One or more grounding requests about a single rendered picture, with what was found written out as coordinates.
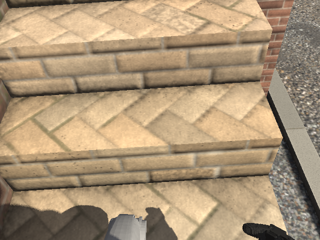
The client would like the robot right hand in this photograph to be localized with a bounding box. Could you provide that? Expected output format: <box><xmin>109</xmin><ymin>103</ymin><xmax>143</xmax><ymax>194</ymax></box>
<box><xmin>242</xmin><ymin>223</ymin><xmax>295</xmax><ymax>240</ymax></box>

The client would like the left robot thigh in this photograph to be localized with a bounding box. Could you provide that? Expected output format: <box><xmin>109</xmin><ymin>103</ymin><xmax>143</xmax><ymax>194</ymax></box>
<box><xmin>104</xmin><ymin>214</ymin><xmax>147</xmax><ymax>240</ymax></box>

